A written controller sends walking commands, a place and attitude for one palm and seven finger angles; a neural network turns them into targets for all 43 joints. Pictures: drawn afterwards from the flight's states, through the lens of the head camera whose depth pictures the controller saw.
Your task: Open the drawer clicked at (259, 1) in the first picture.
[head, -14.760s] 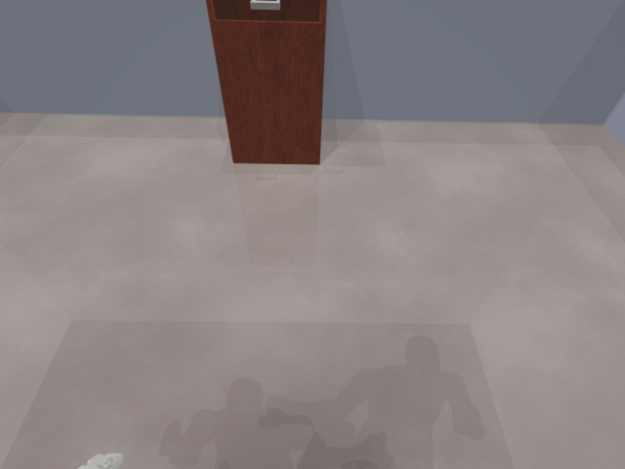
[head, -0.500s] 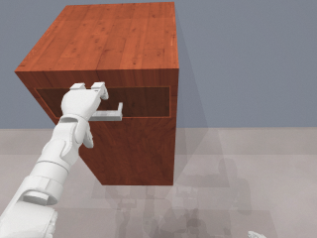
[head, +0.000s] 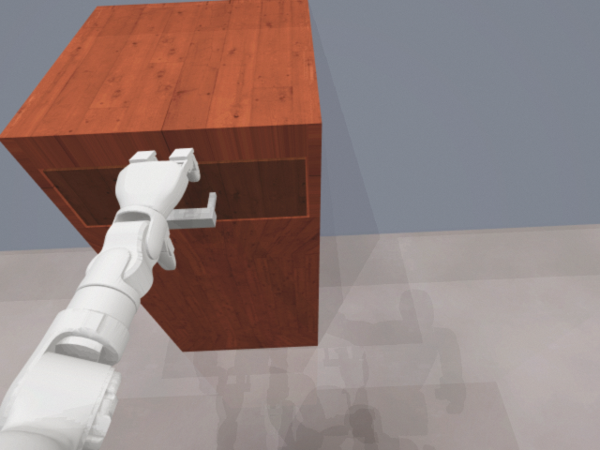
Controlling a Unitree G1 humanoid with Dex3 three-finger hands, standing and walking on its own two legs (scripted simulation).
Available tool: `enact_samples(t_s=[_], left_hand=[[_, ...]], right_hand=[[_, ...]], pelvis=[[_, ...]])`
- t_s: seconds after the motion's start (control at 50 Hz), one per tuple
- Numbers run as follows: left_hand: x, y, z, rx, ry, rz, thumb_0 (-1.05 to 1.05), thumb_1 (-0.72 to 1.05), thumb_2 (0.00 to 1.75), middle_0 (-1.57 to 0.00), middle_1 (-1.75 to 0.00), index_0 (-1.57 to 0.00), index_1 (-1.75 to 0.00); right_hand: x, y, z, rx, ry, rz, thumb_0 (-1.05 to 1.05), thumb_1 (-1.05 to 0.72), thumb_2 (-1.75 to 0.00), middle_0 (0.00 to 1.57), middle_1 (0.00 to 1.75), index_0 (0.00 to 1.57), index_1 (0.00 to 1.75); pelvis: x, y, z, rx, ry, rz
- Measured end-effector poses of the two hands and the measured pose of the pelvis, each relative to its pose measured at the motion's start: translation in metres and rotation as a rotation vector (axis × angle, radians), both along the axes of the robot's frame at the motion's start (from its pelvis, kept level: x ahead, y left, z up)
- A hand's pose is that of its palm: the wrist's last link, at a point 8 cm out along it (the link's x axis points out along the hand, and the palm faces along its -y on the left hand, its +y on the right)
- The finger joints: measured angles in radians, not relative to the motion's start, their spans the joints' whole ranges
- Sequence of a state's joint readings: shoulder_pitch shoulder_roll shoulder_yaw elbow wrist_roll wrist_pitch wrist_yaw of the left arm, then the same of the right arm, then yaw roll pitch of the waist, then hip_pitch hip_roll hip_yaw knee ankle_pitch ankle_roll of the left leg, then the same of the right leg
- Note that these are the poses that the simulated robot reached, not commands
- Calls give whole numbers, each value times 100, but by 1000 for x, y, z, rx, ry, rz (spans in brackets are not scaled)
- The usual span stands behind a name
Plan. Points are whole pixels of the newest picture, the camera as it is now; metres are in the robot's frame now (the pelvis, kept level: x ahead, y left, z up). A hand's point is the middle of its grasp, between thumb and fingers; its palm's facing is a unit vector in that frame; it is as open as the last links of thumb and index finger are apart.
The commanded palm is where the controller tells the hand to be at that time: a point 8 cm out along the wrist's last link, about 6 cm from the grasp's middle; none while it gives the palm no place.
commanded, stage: move the hooked fingers above the handle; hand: left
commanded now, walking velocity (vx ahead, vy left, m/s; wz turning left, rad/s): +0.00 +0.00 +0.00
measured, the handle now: (183, 209) +0.48 +0.20 +0.02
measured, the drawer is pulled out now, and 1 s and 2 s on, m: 0.00 0.00 0.00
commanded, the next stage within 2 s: lower the fingers behind the handle in 0.38 s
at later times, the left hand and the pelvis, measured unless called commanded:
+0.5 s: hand (161, 213) +0.43 +0.20 +0.07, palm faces -0.02 -0.02 -1.00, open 13.9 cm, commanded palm +0.41 +0.21 +0.14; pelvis +0.00 -0.01 +0.00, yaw +1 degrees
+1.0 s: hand (168, 228) +0.43 +0.21 +0.04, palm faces -0.03 -0.03 -1.00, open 13.9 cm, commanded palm +0.41 +0.21 +0.10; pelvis +0.00 +0.00 -0.01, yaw +0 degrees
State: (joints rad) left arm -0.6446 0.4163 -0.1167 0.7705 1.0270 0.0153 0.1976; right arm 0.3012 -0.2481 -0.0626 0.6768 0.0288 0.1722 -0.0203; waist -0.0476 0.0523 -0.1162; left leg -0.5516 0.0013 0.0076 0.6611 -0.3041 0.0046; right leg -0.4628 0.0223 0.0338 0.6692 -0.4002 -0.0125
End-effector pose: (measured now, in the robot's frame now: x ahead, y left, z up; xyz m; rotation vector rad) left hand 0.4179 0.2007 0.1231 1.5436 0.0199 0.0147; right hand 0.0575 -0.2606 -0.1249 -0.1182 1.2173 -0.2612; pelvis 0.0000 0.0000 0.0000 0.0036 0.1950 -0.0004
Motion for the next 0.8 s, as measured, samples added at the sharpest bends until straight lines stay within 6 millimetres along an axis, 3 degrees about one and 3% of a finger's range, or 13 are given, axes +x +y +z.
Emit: enact_samples(t_s=[0.56,0.8], left_hand=[[-9,4,2,8,27,5,0,-49,31,-32,-120,-32,-120],[-6,7,-15,-11,36,-1,0,-49,31,-32,-120,-31,-120]], right_hand=[[35,-4,7,-11,-77,46,1,-91,-90,20,30,20,30],[28,-3,2,-9,-48,33,1,-91,-90,20,30,20,30]], pelvis=[[3,-6,1,3,-18,14],[5,-5,-2,2,10,4]])
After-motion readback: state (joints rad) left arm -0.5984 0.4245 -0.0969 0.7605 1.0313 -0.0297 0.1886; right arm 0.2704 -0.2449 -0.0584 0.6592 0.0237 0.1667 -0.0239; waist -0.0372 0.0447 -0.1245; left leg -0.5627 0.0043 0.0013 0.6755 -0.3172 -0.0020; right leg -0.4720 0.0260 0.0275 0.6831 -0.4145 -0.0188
